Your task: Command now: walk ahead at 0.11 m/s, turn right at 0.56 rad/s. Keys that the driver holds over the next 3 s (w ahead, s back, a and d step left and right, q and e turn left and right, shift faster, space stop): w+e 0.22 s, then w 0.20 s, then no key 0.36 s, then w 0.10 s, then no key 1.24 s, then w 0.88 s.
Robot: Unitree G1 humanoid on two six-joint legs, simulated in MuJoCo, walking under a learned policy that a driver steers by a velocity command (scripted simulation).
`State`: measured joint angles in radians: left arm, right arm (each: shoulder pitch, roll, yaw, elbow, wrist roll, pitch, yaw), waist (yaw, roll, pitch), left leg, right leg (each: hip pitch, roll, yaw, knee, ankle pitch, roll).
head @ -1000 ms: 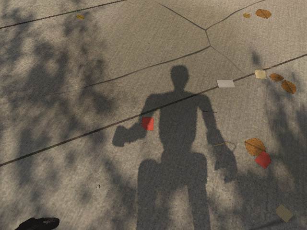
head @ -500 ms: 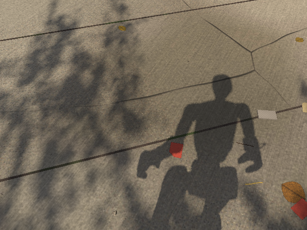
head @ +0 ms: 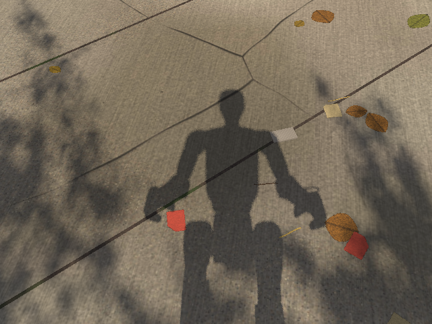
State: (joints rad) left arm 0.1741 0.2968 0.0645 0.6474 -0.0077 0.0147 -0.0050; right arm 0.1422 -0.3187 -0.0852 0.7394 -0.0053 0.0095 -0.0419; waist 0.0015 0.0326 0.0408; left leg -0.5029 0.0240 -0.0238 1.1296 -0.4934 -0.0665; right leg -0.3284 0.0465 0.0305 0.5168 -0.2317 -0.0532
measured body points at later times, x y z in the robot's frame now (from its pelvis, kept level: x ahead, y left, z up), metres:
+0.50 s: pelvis +0.11 +0.02 +0.01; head +0.13 +0.04 +0.46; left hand +0.33 +0.24 -0.09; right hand +0.08 -0.26 -0.10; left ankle +0.09 +0.14 -0.74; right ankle +0.14 -0.15 -0.67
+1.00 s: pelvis +0.24 -0.05 +0.00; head +0.26 -0.05 +0.45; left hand +0.42 +0.18 -0.11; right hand +0.29 -0.35 -0.11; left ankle +0.30 +0.08 -0.71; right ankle +0.26 -0.16 -0.74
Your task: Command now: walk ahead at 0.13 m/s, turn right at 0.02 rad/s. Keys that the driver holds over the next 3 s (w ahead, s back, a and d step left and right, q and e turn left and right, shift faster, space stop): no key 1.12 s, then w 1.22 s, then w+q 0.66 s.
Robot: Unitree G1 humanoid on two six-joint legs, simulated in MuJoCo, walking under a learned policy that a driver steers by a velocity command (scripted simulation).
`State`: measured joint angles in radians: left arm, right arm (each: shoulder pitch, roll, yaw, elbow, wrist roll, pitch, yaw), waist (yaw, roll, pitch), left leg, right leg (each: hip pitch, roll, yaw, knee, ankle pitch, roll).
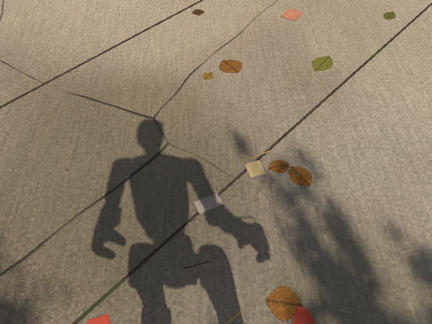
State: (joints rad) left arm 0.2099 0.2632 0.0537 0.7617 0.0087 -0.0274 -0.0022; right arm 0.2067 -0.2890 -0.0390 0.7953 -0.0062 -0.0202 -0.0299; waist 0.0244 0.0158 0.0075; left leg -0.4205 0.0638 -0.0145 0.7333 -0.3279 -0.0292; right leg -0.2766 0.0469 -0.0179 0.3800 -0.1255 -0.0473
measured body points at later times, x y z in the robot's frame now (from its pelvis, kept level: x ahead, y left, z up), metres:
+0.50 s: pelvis +0.06 +0.03 +0.00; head +0.07 +0.03 +0.45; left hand +0.15 +0.30 -0.14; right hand +0.18 -0.22 -0.13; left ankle +0.05 +0.13 -0.74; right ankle +0.05 -0.10 -0.74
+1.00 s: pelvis +0.05 +0.04 +0.00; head +0.06 +0.04 +0.45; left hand +0.10 +0.30 -0.15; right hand +0.13 -0.22 -0.14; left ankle +0.05 +0.13 -0.74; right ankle +0.05 -0.11 -0.74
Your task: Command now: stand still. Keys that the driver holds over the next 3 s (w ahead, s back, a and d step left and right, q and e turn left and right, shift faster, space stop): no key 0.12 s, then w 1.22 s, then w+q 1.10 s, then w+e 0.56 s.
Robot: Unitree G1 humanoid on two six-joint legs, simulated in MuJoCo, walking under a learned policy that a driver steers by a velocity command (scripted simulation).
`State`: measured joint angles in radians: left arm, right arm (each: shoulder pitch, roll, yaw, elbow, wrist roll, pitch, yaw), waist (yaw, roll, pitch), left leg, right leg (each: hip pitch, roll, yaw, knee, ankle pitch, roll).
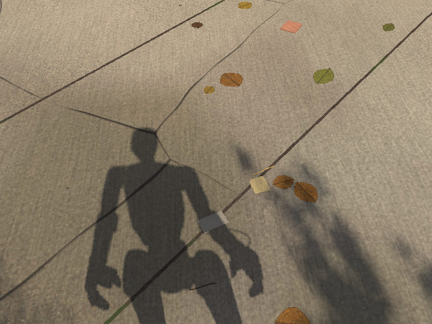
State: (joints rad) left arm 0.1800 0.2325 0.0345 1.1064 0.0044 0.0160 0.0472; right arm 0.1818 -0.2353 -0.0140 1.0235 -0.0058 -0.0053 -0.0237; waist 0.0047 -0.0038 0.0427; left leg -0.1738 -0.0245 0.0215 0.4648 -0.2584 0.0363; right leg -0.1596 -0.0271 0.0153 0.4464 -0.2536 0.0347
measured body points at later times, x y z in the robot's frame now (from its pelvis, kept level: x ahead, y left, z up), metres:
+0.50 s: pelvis +0.06 -0.06 -0.01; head +0.07 -0.08 +0.44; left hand +0.07 +0.21 -0.14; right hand +0.10 -0.33 -0.16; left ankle +0.00 +0.09 -0.69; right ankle +0.04 -0.15 -0.74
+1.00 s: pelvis +0.33 -0.02 -0.02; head +0.37 -0.02 +0.43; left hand +0.29 +0.24 -0.16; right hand +0.51 -0.27 -0.13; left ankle +0.42 +0.07 -0.74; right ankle +0.14 -0.15 -0.64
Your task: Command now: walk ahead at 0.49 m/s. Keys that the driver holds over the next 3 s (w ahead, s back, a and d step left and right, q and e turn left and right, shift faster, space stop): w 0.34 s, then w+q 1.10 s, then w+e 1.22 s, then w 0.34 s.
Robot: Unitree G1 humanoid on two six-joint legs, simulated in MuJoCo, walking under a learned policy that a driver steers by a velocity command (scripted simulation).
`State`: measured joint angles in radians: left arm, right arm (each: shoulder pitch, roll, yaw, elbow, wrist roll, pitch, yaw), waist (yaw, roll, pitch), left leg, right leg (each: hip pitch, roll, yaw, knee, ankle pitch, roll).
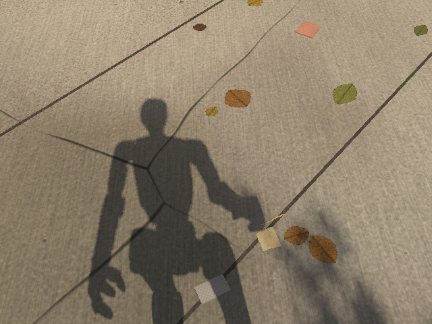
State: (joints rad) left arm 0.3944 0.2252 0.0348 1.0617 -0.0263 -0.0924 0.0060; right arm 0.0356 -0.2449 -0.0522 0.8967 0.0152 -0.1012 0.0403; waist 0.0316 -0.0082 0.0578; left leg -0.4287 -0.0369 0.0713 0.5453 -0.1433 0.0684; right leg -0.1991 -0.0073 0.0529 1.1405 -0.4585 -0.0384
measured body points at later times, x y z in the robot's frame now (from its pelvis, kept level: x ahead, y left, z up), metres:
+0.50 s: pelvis +0.30 -0.05 +0.00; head +0.33 -0.07 +0.45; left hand +0.48 +0.19 -0.10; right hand +0.27 -0.32 -0.15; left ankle +0.12 +0.08 -0.67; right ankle +0.40 -0.15 -0.72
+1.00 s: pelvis +0.57 +0.00 -0.01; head +0.60 +0.02 +0.44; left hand +0.48 +0.27 -0.15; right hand +0.83 -0.17 -0.10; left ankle +0.65 +0.11 -0.73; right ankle +0.41 -0.16 -0.71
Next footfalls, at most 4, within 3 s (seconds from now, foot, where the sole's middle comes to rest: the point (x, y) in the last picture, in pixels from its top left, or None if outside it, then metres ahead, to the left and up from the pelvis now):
0.44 right None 0.44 -0.16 -0.76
1.00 left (194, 246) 0.69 0.13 -0.76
1.48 right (211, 163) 1.04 0.08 -0.76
1.92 left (131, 154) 1.07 0.40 -0.76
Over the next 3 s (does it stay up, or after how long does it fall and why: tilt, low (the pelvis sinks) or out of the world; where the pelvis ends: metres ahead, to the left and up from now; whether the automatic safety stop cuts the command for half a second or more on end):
stays up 1.58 0.36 0.01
